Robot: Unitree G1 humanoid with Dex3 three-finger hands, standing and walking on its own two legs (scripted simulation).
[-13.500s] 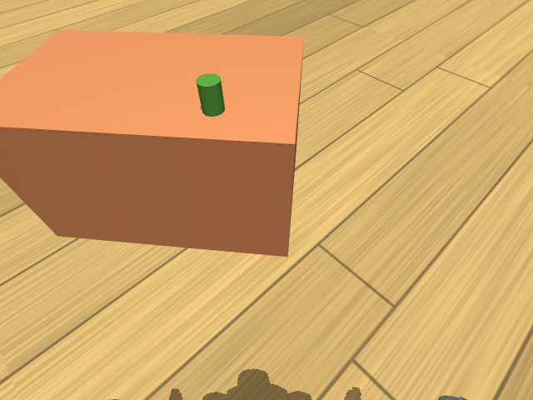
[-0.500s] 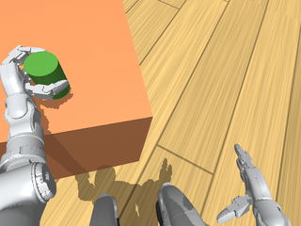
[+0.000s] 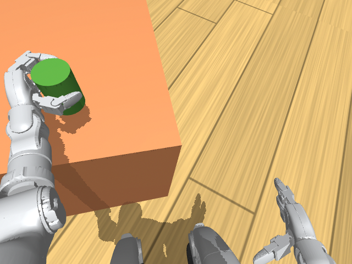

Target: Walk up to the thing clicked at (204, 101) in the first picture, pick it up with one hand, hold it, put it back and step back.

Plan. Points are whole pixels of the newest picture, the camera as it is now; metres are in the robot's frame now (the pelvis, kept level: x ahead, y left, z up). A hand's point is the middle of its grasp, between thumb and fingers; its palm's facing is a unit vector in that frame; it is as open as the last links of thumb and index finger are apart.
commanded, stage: settle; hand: left
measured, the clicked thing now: (61, 88) +0.49 +0.20 +0.07
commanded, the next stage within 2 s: lift in 0.14 s
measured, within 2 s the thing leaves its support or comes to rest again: neither
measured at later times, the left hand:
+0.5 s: hand (48, 74) +0.50 +0.21 +0.11, palm faces +0.18 -0.98 -0.01, open 10.6 cm
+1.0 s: hand (37, 71) +0.43 +0.19 +0.19, palm faces +0.18 -0.98 +0.00, open 10.6 cm
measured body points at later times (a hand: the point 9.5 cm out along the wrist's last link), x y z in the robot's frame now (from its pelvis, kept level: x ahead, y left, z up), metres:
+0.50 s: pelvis +0.01 +0.00 +0.01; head +0.11 +0.02 +0.45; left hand +0.48 +0.26 +0.11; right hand +0.16 -0.26 -0.02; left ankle +0.01 +0.13 -0.66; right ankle +0.01 -0.15 -0.66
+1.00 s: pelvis +0.02 +0.00 +0.04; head +0.04 -0.01 +0.49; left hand +0.41 +0.24 +0.19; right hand +0.17 -0.27 -0.02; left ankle +0.01 +0.13 -0.66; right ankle +0.01 -0.15 -0.66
